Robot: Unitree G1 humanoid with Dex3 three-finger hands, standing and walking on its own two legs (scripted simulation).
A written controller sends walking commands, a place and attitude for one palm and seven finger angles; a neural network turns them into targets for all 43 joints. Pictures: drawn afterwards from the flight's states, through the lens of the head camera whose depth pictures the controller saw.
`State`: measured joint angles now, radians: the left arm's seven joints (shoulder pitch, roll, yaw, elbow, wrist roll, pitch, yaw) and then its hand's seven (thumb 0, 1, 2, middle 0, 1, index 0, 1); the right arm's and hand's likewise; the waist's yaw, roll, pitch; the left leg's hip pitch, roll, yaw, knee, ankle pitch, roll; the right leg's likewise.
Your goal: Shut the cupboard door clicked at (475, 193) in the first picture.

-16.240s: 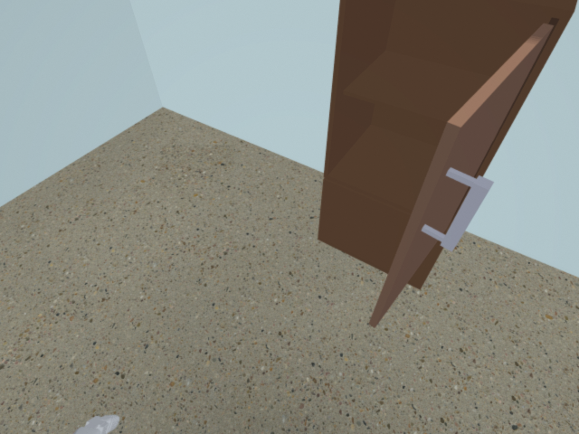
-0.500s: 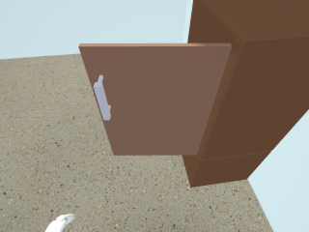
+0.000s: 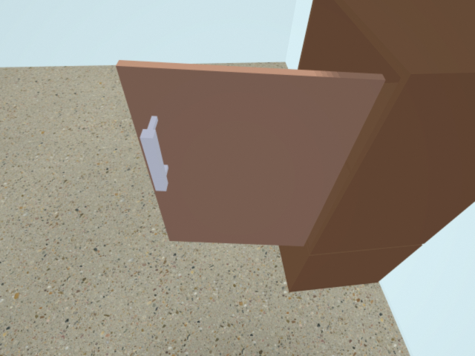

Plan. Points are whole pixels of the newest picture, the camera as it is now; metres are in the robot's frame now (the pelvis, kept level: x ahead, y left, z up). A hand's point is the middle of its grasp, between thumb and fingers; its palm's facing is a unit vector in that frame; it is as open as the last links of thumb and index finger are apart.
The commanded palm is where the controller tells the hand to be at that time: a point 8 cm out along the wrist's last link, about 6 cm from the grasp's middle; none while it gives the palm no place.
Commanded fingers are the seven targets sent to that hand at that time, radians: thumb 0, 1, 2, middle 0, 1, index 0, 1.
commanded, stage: come to a stop and stand still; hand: left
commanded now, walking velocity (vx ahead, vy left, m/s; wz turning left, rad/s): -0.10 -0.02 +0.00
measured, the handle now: (157, 155) +0.45 +0.19 +0.06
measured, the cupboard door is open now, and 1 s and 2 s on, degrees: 82 82 82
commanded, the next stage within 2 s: look again from close up in 0.74 s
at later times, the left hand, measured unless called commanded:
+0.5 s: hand out of the picture +0.04 +0.25 -0.14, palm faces +0.00 -0.93 -0.36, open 7.4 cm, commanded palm none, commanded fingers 0.00 0.90 0.90 -0.20 -0.30 -0.20 -0.30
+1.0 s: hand out of the picture +0.02 +0.23 -0.15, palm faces -0.03 -0.96 -0.29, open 7.4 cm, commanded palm none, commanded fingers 0.00 0.90 0.90 -0.20 -0.30 -0.20 -0.30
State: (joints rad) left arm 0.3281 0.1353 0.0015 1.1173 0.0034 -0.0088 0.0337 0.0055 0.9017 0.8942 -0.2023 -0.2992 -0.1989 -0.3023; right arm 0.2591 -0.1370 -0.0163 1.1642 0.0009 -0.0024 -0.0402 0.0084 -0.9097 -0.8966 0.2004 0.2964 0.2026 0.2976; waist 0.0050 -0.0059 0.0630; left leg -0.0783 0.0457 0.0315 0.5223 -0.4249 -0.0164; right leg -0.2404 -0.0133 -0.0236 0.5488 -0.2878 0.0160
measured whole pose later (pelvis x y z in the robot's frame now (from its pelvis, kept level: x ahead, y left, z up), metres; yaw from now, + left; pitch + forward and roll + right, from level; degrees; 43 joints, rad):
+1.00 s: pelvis -0.05 +0.00 +0.01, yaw +0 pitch -2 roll +1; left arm 0.14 0.29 -0.02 1.08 0.01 -0.02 0.00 0.01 0.90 0.89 -0.20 -0.30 -0.20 -0.30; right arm 0.15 -0.30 -0.01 1.12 -0.02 -0.01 0.01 0.01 -0.91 -0.90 0.20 0.30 0.20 0.30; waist -0.01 -0.01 0.05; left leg -0.10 0.00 0.04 0.41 -0.28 0.00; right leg -0.25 -0.05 -0.01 0.43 -0.15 0.03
